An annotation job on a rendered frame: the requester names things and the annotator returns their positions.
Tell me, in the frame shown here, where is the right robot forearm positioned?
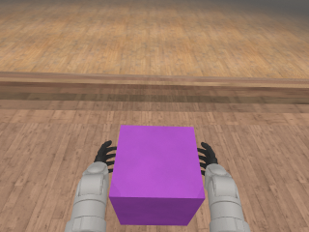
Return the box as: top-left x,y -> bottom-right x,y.
204,163 -> 251,232

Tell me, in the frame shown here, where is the left robot forearm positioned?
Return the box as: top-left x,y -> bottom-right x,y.
64,161 -> 109,232

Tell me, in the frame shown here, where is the carton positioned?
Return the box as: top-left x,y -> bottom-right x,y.
108,125 -> 206,226

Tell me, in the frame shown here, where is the right robot hand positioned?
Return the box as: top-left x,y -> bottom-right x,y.
197,142 -> 218,176

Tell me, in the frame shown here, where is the left robot hand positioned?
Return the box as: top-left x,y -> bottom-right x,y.
94,140 -> 117,173

